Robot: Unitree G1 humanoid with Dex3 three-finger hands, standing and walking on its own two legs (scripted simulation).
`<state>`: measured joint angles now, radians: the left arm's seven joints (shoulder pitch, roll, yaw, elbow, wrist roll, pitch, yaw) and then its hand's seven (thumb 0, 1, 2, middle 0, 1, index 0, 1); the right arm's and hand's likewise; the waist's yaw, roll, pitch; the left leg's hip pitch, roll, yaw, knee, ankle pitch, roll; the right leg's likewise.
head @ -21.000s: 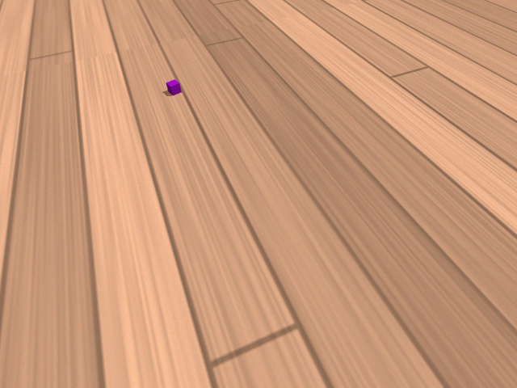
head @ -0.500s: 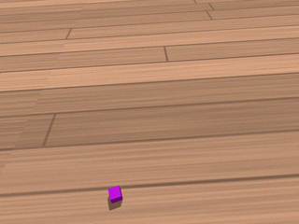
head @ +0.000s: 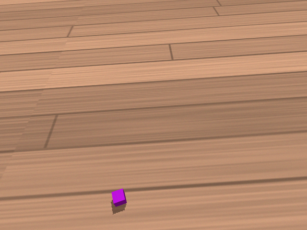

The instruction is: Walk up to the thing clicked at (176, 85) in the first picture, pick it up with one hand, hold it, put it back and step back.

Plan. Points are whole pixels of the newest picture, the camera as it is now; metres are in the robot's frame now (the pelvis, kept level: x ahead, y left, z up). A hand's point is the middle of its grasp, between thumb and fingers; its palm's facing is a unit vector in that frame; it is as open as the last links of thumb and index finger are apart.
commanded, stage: stand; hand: left
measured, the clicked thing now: (119, 197) +0.44 +0.27 -0.75
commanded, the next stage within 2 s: walk up in 1.34 s
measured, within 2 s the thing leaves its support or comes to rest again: neither
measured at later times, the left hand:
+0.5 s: hand out of the picture +0.09 +0.25 -0.16, palm faces -0.03 -0.94 -0.34, open 7.4 cm
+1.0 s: hand out of the picture +0.08 +0.25 -0.16, palm faces -0.03 -0.94 -0.34, open 7.4 cm
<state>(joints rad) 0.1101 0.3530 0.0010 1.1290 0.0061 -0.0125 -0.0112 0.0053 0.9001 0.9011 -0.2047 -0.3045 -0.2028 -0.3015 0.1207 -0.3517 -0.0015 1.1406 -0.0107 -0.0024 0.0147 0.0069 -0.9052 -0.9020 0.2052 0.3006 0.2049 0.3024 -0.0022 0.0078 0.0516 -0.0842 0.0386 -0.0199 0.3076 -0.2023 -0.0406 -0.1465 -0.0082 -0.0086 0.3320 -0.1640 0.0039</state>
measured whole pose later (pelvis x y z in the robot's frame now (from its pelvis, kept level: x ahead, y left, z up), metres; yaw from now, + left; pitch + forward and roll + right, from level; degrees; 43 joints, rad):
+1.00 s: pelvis +0.00 +0.00 +0.00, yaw -1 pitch -2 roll +0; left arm 0.11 0.35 0.01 1.12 0.01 -0.01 -0.01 0.00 0.90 0.90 -0.20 -0.30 -0.20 -0.30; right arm 0.11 -0.35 0.00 1.12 -0.01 0.00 0.01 0.01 -0.91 -0.90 0.21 0.30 0.20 0.30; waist 0.00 0.00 0.05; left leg -0.06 0.04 -0.01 0.30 -0.21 -0.04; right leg -0.13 0.00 0.00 0.32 -0.16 0.00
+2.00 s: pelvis +0.02 +0.02 +0.00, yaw -2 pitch -3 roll +0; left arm 0.10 0.34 0.01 1.09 0.01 -0.01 0.00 0.01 0.90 0.90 -0.20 -0.30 -0.20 -0.30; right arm 0.13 -0.34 -0.03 1.06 -0.01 0.01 0.01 0.01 -0.90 -0.90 0.21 0.30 0.21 0.30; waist 0.00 0.00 0.06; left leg -0.02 0.02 0.03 0.33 -0.26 -0.02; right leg -0.12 -0.02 0.04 0.38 -0.22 0.02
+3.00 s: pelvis +0.00 +0.01 +0.00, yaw -3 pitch -2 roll +0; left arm 0.10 0.35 0.00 1.11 0.01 -0.01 0.00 0.01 0.90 0.90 -0.20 -0.30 -0.20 -0.30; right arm 0.12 -0.35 -0.01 1.11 -0.01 0.00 0.01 0.01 -0.90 -0.90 0.21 0.30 0.21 0.30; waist -0.01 0.00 0.06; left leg -0.05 0.03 0.03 0.30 -0.21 -0.02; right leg -0.13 -0.01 0.04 0.33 -0.16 0.02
